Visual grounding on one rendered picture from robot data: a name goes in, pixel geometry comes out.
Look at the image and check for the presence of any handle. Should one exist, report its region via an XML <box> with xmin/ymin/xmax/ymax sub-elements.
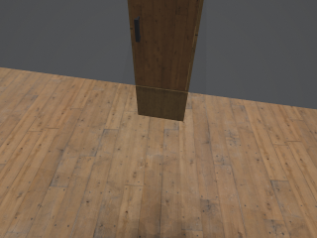
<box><xmin>134</xmin><ymin>16</ymin><xmax>141</xmax><ymax>43</ymax></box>

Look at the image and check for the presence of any cupboard door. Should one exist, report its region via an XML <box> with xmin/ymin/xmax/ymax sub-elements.
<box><xmin>130</xmin><ymin>0</ymin><xmax>199</xmax><ymax>91</ymax></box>

